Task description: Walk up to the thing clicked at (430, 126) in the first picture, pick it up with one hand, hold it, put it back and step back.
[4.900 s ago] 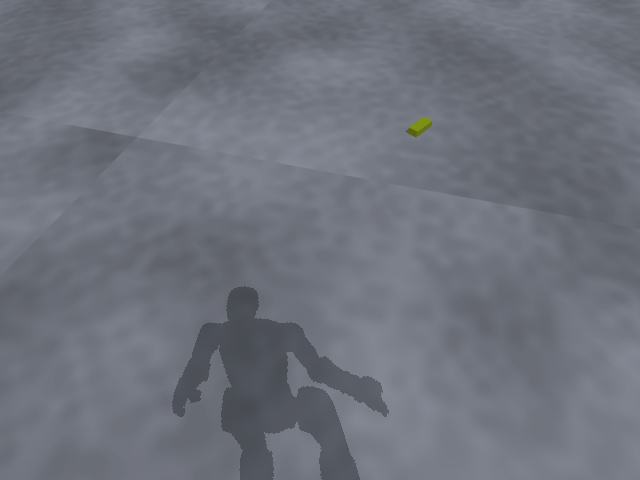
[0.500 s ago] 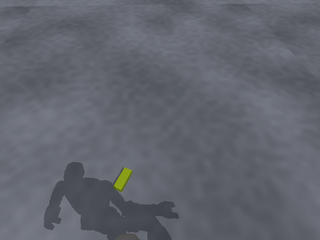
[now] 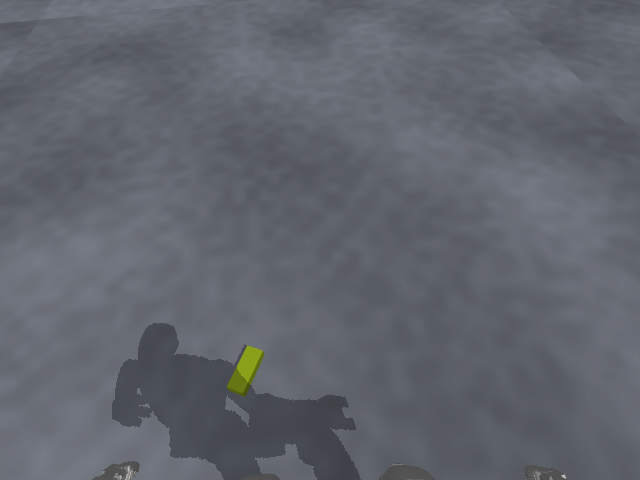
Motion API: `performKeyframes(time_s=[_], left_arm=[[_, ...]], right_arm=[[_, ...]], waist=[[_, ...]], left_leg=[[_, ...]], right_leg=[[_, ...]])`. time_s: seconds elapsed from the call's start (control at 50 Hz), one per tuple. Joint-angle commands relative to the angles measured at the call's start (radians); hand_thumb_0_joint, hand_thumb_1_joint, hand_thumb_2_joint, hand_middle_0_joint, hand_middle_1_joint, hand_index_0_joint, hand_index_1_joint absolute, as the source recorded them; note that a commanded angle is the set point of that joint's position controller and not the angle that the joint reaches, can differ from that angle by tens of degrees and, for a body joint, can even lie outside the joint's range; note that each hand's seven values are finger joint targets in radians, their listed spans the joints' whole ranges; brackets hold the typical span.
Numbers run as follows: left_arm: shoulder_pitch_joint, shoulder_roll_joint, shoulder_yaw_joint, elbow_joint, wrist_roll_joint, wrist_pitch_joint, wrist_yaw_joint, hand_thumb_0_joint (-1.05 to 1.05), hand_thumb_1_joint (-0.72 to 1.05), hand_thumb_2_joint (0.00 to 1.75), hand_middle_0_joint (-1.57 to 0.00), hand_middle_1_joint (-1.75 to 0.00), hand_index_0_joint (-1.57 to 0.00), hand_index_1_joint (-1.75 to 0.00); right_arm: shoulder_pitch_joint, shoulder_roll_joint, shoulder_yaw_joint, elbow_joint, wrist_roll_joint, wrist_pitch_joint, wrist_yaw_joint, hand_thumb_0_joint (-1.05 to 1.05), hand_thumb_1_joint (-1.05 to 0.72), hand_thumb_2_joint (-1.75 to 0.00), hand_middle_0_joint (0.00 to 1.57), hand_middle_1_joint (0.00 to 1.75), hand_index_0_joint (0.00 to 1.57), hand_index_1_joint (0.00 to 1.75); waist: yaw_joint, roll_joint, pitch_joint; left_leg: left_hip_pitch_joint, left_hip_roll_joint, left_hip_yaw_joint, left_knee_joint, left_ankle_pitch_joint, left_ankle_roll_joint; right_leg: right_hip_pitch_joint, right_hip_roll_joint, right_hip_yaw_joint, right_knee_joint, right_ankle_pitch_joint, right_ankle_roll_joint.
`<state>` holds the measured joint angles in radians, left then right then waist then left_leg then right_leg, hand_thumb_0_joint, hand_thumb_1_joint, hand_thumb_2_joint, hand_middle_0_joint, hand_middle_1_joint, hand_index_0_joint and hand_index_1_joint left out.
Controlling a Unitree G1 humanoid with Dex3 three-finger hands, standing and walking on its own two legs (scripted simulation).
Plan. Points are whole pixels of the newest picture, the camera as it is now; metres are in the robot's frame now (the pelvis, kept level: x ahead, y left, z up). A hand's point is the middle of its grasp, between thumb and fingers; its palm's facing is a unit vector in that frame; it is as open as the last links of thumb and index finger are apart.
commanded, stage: walk up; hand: left
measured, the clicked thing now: (246, 370) +0.51 +0.27 -0.74
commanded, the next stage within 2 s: stand in 0.92 s
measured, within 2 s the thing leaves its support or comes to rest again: neither
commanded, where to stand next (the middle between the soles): +0.12 +0.00 m, yaw +1 degrees
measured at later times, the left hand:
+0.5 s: hand out of the picture +0.09 +0.24 -0.13, palm faces +0.00 -0.95 -0.31, open 7.4 cm
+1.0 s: hand out of the picture +0.09 +0.25 -0.13, palm faces +0.01 -0.95 -0.33, open 7.4 cm
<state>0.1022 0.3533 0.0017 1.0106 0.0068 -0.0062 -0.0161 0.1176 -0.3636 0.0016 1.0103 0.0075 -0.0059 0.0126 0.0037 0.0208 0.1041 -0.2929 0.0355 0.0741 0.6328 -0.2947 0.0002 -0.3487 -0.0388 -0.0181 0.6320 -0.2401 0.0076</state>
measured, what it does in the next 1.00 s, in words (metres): stands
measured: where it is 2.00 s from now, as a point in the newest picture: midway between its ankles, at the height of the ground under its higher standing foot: outside the picture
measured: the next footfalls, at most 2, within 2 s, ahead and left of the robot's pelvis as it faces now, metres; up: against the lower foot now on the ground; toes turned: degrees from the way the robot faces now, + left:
none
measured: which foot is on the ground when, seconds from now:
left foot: down 0.00-1.00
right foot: down 0.00-1.00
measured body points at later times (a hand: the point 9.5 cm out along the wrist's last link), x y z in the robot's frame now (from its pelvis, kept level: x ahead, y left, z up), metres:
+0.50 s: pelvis +0.01 +0.00 +0.02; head +0.02 +0.00 +0.47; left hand +0.09 +0.29 -0.11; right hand +0.10 -0.31 -0.11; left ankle +0.03 +0.12 -0.72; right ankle +0.06 -0.13 -0.72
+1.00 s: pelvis +0.03 +0.00 +0.02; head +0.04 -0.01 +0.47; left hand +0.09 +0.30 -0.11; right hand +0.12 -0.30 -0.11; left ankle +0.03 +0.12 -0.72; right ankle +0.06 -0.13 -0.72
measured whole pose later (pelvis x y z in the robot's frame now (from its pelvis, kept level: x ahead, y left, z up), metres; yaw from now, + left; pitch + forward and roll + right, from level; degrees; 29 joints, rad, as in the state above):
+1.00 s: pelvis +0.03 +0.00 +0.02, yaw +1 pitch -2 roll +0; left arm 0.09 0.33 0.01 1.17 0.01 0.00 -0.02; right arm 0.07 -0.35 -0.01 1.17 -0.01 -0.01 0.01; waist 0.01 0.01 0.05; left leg -0.12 0.02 0.06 0.31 -0.16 -0.01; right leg -0.17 -0.04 -0.05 0.32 -0.12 0.01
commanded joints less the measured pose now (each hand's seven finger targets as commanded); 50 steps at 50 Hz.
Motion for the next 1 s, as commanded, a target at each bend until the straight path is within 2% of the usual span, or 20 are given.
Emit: performKeyframes(time_s=[0.0,0.08,0.14,0.2,0.24,0.3,0.46,0.56,0.62,0.7,0.88,0.9,0.92,0.98], left_arm=[[-0.049,0.232,0.047,-0.022,-0.008,-0.024,0.014,0.0,0.9,0.9,-0.2,-0.3,-0.2,-0.3],[-0.076,0.22,0.043,0.014,-0.012,-0.03,0.013,0.0,0.9,0.9,-0.2,-0.3,-0.2,-0.3],[-0.09,0.212,0.039,0.035,-0.017,-0.025,0.013,0.0,0.9,0.9,-0.2,-0.3,-0.2,-0.3],[-0.105,0.209,0.039,0.054,-0.015,-0.021,0.012,0.0,0.9,0.9,-0.2,-0.3,-0.2,-0.3],[-0.108,0.206,0.04,0.067,-0.012,-0.019,0.011,0.0,0.9,0.9,-0.2,-0.3,-0.2,-0.3],[-0.108,0.208,0.041,0.08,-0.007,-0.019,0.009,0.0,0.9,0.9,-0.2,-0.3,-0.2,-0.3],[-0.098,0.199,0.043,0.099,-0.007,-0.019,0.007,0.0,0.9,0.9,-0.2,-0.3,-0.2,-0.3],[-0.092,0.202,0.045,0.105,-0.004,-0.018,0.009,0.0,0.9,0.9,-0.2,-0.3,-0.2,-0.3],[-0.08,0.2,0.047,0.103,-0.002,-0.02,0.009,0.0,0.9,0.9,-0.2,-0.3,-0.2,-0.3],[-0.075,0.196,0.047,0.1,-0.004,-0.018,0.009,0.0,0.9,0.9,-0.2,-0.3,-0.2,-0.3],[-0.062,0.191,0.045,0.098,-0.003,-0.019,0.012,0.0,0.9,0.9,-0.2,-0.3,-0.2,-0.3],[-0.061,0.205,0.044,0.098,0.003,-0.022,0.016,0.0,0.9,0.9,-0.2,-0.3,-0.2,-0.3],[-0.061,0.205,0.045,0.097,0.004,-0.021,0.017,0.0,0.9,0.9,-0.2,-0.3,-0.2,-0.3],[-0.056,0.201,0.044,0.096,0.006,-0.024,0.018,0.0,0.9,0.9,-0.2,-0.3,-0.2,-0.3]], right_arm=[[-0.042,-0.231,-0.043,-0.004,-0.008,-0.031,-0.009,0.0,-0.9,-0.9,0.2,0.3,0.2,0.3],[-0.053,-0.219,-0.032,0.043,-0.005,-0.04,-0.009,0.0,-0.9,-0.9,0.2,0.3,0.2,0.3],[-0.078,-0.216,-0.029,0.067,-0.007,-0.04,-0.01,0.0,-0.9,-0.9,0.2,0.3,0.2,0.3],[-0.092,-0.211,-0.027,0.085,-0.009,-0.037,-0.01,0.0,-0.9,-0.9,0.2,0.3,0.2,0.3],[-0.099,-0.212,-0.028,0.094,-0.011,-0.034,-0.009,0.0,-0.9,-0.9,0.2,0.3,0.2,0.3],[-0.093,-0.213,-0.032,0.105,-0.012,-0.032,-0.009,0.0,-0.9,-0.9,0.2,0.3,0.2,0.3],[-0.105,-0.214,-0.035,0.11,-0.012,-0.033,-0.011,0.0,-0.9,-0.9,0.2,0.3,0.2,0.3],[-0.104,-0.213,-0.038,0.108,-0.014,-0.029,-0.01,0.0,-0.9,-0.9,0.2,0.3,0.2,0.3],[-0.103,-0.209,-0.039,0.105,-0.013,-0.031,-0.011,0.0,-0.9,-0.9,0.2,0.3,0.2,0.3],[-0.098,-0.206,-0.04,0.103,-0.013,-0.029,-0.011,0.0,-0.9,-0.9,0.2,0.3,0.2,0.3],[-0.103,-0.203,-0.044,0.097,-0.012,-0.028,-0.012,0.0,-0.9,-0.9,0.2,0.3,0.2,0.3],[-0.084,-0.192,-0.042,0.096,-0.022,-0.027,-0.013,0.0,-0.9,-0.9,0.2,0.3,0.2,0.3],[-0.097,-0.199,-0.045,0.092,-0.023,-0.026,-0.012,0.0,-0.9,-0.9,0.2,0.3,0.2,0.3],[-0.094,-0.196,-0.045,0.087,-0.021,-0.025,-0.011,0.0,-0.9,-0.9,0.2,0.3,0.2,0.3]], waist=[[0.002,-0.053,-0.114],[0.005,-0.058,-0.179],[0.012,-0.035,-0.161],[0.01,-0.036,-0.151],[0.01,-0.028,-0.125],[0.003,-0.038,-0.135],[0.001,-0.019,-0.142],[-0.001,-0.025,-0.123],[0.003,-0.03,-0.148],[0.0,-0.026,-0.129],[0.001,-0.029,-0.154],[-0.006,-0.018,-0.168],[-0.001,-0.011,-0.158],[0.001,-0.014,-0.128]], left_leg=[[0.015,0.103,-0.153,-0.238,-0.072,0.048],[0.094,0.097,-0.123,-0.253,0.102,0.035],[0.115,0.102,-0.123,-0.293,0.129,0.029],[0.118,0.108,-0.125,-0.327,0.113,0.026],[0.105,0.109,-0.132,-0.349,0.066,0.025],[0.136,0.108,-0.127,-0.353,0.06,0.024],[0.148,0.113,-0.126,-0.37,0.087,0.02],[0.145,0.112,-0.129,-0.381,0.063,0.019],[0.163,0.116,-0.127,-0.375,0.09,0.021],[0.153,0.112,-0.131,-0.378,0.091,0.017],[0.173,0.114,-0.128,-0.381,0.151,0.017],[0.156,0.111,-0.13,-0.398,0.111,0.011],[0.145,0.111,-0.135,-0.405,0.071,0.013],[0.12,0.109,-0.141,-0.411,0.049,0.012]], right_leg=[[0.082,-0.101,0.154,-0.218,-0.05,-0.062],[0.165,-0.11,0.137,-0.24,0.14,-0.051],[0.173,-0.108,0.128,-0.278,0.147,-0.044],[0.187,-0.104,0.117,-0.312,0.133,-0.035],[0.182,-0.099,0.114,-0.336,0.07,-0.03],[0.171,-0.101,0.12,-0.364,0.036,-0.032],[0.192,-0.1,0.105,-0.37,0.106,-0.025],[0.177,-0.097,0.106,-0.38,0.063,-0.02],[0.194,-0.101,0.106,-0.377,0.093,-0.021],[0.186,-0.098,0.102,-0.379,0.08,-0.019],[0.221,-0.103,0.088,-0.364,0.181,-0.014],[0.244,-0.103,0.086,-0.365,0.121,-0.014],[0.237,-0.1,0.085,-0.363,0.094,-0.014],[0.224,-0.101,0.081,-0.363,0.075,-0.012]])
